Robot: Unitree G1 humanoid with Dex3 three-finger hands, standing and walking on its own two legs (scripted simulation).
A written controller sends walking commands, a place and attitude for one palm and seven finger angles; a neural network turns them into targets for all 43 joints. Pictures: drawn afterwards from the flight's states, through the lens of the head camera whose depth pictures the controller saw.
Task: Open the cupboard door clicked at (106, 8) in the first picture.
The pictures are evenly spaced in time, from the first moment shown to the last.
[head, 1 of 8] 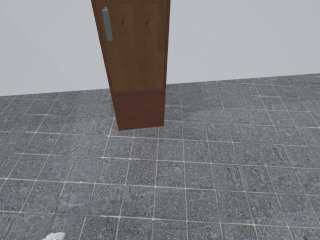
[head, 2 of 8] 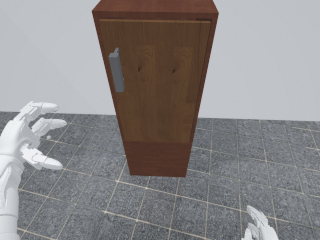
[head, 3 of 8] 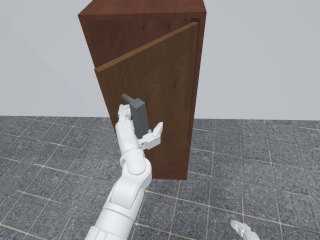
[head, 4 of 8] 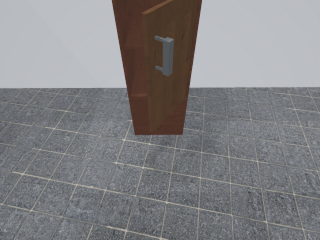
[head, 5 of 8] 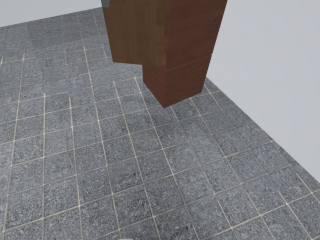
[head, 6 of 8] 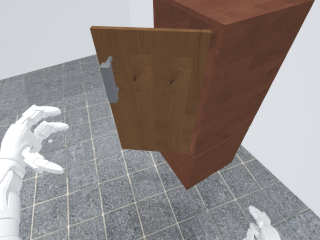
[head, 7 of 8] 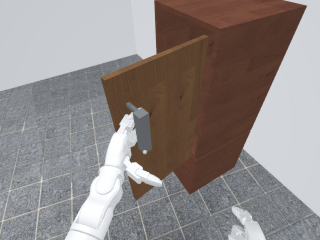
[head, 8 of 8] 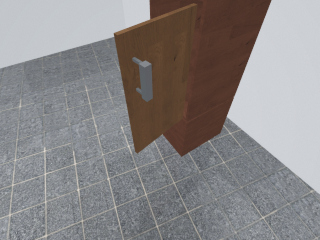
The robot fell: no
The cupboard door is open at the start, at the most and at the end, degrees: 0 100 100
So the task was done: yes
